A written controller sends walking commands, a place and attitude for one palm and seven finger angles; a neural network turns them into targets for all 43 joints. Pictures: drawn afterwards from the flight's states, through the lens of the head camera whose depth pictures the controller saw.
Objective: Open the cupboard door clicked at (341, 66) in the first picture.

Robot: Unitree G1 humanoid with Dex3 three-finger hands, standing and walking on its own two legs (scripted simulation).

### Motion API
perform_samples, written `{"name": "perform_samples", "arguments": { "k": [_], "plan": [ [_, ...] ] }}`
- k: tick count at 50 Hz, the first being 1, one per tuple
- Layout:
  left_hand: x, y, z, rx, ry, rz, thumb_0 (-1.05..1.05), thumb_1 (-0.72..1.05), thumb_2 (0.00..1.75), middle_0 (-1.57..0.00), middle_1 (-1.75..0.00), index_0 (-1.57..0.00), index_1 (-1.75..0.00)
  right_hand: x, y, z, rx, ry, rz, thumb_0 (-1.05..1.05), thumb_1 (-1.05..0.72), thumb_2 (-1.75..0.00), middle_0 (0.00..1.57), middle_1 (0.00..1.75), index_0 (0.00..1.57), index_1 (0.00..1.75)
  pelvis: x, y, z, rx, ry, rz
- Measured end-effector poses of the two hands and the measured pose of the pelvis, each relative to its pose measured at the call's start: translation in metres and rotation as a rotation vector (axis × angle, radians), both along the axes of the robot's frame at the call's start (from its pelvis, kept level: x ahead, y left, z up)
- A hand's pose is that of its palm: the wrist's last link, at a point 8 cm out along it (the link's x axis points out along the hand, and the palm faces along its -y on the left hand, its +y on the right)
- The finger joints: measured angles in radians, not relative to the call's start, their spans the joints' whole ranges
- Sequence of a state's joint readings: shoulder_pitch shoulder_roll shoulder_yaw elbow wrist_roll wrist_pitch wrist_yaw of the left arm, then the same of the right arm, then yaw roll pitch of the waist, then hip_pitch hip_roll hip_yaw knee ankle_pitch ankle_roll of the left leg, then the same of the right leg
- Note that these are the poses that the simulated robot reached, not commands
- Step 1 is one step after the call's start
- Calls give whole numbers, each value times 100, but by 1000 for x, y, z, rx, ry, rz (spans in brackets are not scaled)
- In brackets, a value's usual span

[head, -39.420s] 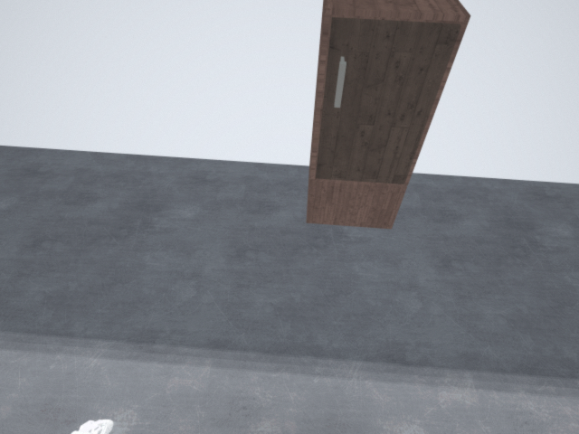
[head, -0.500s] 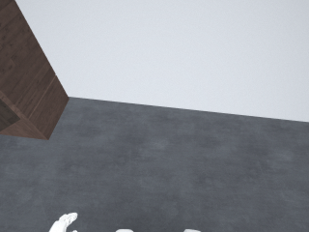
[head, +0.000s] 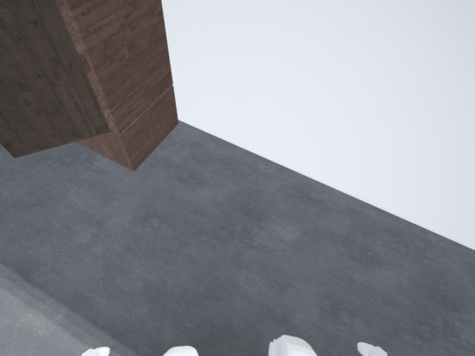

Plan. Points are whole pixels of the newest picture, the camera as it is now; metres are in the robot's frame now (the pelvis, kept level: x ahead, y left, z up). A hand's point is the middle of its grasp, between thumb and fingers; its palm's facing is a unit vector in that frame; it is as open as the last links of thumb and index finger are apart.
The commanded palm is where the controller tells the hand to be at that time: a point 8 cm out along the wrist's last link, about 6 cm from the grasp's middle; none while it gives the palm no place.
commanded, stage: turn to face it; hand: left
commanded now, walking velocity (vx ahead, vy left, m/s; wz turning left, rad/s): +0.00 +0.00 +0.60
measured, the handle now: out of the picture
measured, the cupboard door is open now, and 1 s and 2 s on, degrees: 54 54 54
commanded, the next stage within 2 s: take the last steps up to it in 0.72 s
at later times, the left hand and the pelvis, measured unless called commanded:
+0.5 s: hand out of the picture +0.02 +0.16 -0.17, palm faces +0.30 -0.93 -0.21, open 7.4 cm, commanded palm none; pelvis +0.02 -0.03 +0.00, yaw +17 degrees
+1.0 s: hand out of the picture +0.03 +0.15 -0.15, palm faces +0.44 -0.86 -0.24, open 7.4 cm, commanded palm none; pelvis +0.05 -0.05 +0.01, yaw +25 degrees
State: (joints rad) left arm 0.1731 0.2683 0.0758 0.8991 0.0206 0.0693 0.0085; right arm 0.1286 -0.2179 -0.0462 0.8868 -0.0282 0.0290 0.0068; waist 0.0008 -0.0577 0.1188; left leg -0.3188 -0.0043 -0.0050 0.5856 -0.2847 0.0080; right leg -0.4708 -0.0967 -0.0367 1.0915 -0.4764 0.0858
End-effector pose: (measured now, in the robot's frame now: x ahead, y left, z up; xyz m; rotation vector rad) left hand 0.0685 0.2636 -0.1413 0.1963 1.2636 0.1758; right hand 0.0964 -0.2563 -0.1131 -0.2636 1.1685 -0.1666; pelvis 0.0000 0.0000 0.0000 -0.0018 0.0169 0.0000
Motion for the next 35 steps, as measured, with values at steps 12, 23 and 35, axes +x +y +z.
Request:
{"name": "perform_samples", "arguments": {
  "k": [12,23,35],
  "plan": [
    [4,-29,28,82,-133,85,1,91,89,-20,-30,-20,-30,25,-28,-28,72,63,82,1,-90,-90,21,30,20,30,10,-40,-4,8,-2,144],
    [-55,-58,15,-14,-30,247,1,90,89,-21,-30,-20,-30,89,-7,-6,50,46,239,1,-91,-90,20,29,20,30,24,-39,7,35,-6,276],
    [-91,-32,-1,-34,47,395,1,91,89,-20,-30,-20,-30,116,45,4,16,-10,389,0,-91,-90,20,30,20,30,29,-23,6,-11,-4,359]
  ]
}}
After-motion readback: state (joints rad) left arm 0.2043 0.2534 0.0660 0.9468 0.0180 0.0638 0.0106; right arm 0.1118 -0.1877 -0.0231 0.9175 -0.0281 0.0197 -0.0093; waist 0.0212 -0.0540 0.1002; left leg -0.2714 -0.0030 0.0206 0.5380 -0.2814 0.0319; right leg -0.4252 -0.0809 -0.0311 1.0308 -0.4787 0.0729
